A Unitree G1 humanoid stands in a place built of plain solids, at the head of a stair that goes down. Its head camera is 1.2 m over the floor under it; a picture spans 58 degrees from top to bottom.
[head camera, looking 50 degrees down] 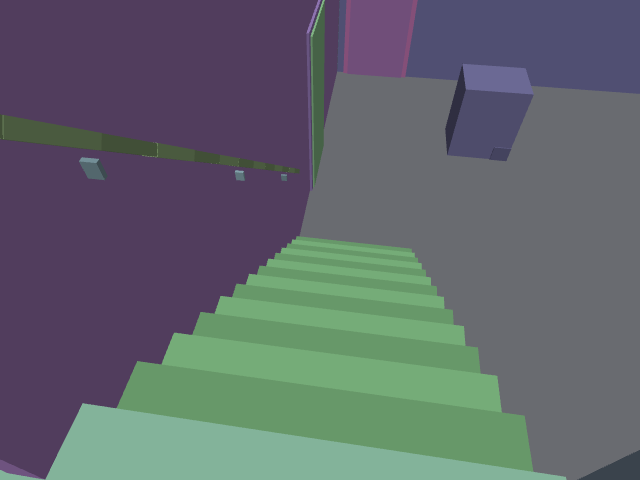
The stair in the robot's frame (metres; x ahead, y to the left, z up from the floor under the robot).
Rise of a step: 0.19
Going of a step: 0.21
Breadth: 1.28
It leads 8 degrees to the right of straight ahead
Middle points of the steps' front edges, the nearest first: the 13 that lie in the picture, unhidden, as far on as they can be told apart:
0.33 0.02 0.00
0.54 -0.01 -0.19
0.75 -0.04 -0.38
0.96 -0.07 -0.57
1.17 -0.10 -0.76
1.37 -0.13 -0.95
1.58 -0.16 -1.14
1.79 -0.19 -1.33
2.00 -0.22 -1.52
2.21 -0.25 -1.71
2.42 -0.28 -1.90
2.63 -0.31 -2.09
2.84 -0.34 -2.28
